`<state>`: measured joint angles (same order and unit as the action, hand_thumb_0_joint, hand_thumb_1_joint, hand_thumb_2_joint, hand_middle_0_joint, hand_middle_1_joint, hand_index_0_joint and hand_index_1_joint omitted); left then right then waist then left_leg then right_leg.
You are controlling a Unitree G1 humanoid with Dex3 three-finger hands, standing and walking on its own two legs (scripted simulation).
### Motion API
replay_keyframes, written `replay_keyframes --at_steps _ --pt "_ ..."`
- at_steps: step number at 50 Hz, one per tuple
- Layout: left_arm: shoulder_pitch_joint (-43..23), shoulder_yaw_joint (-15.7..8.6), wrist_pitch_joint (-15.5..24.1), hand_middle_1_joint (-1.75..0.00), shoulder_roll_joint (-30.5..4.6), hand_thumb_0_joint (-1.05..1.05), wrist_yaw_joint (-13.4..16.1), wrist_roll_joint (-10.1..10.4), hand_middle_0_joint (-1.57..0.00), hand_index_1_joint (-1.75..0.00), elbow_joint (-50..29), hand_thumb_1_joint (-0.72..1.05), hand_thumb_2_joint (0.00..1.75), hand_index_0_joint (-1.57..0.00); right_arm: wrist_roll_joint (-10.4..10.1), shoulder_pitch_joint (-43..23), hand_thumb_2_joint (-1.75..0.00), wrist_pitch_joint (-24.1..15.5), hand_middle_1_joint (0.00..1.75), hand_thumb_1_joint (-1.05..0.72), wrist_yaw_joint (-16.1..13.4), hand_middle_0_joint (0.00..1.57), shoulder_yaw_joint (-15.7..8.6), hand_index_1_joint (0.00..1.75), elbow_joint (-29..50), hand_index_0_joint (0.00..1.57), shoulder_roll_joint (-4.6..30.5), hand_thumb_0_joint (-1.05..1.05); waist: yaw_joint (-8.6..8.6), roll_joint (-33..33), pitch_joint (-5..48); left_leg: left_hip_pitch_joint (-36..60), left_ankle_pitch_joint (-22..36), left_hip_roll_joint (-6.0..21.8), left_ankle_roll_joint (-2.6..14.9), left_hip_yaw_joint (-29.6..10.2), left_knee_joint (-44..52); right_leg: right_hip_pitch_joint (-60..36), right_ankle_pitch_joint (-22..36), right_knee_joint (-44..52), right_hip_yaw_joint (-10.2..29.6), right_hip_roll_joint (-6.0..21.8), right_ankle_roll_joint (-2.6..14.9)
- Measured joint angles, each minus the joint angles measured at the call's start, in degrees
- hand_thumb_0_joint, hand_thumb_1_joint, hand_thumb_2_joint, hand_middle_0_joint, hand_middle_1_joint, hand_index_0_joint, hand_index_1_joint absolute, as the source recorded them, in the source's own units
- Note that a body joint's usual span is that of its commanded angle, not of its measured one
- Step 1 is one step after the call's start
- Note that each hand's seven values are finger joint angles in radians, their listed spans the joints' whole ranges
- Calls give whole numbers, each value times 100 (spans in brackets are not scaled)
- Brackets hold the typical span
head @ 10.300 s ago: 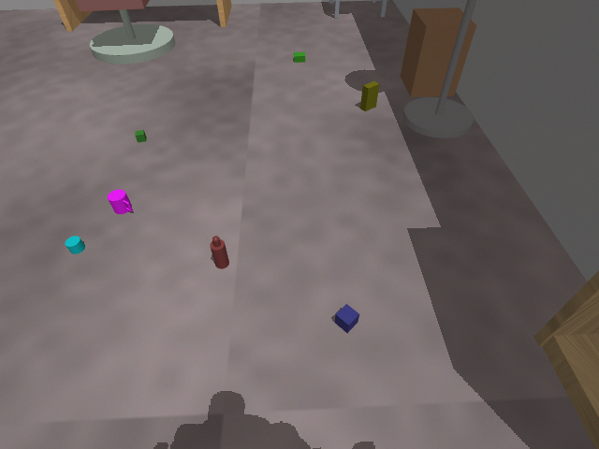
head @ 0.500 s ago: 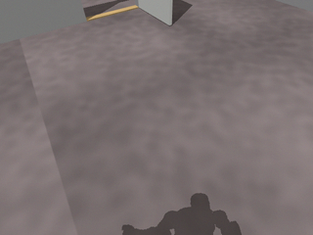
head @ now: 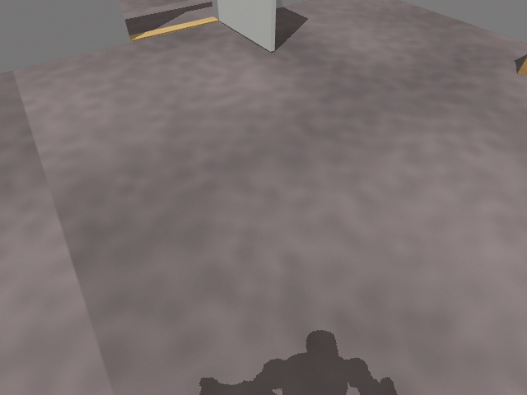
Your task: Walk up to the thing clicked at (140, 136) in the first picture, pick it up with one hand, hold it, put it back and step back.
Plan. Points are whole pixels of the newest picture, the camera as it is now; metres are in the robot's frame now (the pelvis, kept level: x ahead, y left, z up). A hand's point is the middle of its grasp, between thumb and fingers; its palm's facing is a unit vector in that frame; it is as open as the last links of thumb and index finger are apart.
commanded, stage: stand
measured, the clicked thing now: out of the picture +0.54 -1.17 -0.76
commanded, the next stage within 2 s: none
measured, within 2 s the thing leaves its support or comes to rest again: neither
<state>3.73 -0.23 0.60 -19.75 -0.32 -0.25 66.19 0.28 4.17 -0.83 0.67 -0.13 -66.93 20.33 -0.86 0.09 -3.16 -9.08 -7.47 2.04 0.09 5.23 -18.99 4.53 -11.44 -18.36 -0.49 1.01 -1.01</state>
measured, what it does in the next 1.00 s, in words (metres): stands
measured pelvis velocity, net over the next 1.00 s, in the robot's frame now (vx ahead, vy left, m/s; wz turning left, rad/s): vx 0.01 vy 0.01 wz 0.01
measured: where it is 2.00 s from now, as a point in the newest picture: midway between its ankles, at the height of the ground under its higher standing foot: outside the picture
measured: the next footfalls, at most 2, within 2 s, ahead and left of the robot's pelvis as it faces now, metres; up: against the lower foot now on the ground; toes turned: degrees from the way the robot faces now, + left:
none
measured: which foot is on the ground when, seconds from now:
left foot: down 0.00-1.00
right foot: down 0.00-1.00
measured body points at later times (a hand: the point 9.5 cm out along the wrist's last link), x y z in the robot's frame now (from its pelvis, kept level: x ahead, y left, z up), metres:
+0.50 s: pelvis +0.00 +0.01 +0.00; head +0.02 +0.01 +0.45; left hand +0.07 +0.31 -0.13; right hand +0.09 -0.29 -0.13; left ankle +0.03 +0.12 -0.75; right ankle -0.01 -0.13 -0.75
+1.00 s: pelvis +0.01 +0.01 +0.00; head +0.02 +0.01 +0.45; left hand +0.08 +0.31 -0.13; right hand +0.10 -0.29 -0.13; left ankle +0.03 +0.12 -0.75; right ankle -0.01 -0.13 -0.75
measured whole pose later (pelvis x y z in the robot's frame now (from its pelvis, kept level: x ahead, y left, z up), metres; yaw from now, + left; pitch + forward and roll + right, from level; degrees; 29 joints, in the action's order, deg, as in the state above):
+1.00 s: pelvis +0.01 +0.01 +0.00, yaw +1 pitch -2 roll +0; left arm 6.5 -0.2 0.6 -19.8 -0.1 -0.6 64.9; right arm 0.3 4.6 -0.6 0.7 -0.2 -66.1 19.7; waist -0.3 0.0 -2.5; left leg -8.1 -7.6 0.9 0.8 4.8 -17.6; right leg 3.0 -11.4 -16.5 -1.0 2.1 -1.7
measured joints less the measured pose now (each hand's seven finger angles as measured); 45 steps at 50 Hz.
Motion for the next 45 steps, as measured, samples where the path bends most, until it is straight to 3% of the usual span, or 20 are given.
replay_keyframes --at_steps 45 --pt "242 0 -4 -30 4 1 27 -39 -20 -30 -123 90 89 -20 5 12 -90 15 30 -90 0 20 -14 30 87 21 -72 0 57 -11 78 98 -2 -124 71 -33 143 -136 -6 167 -44 114 -76"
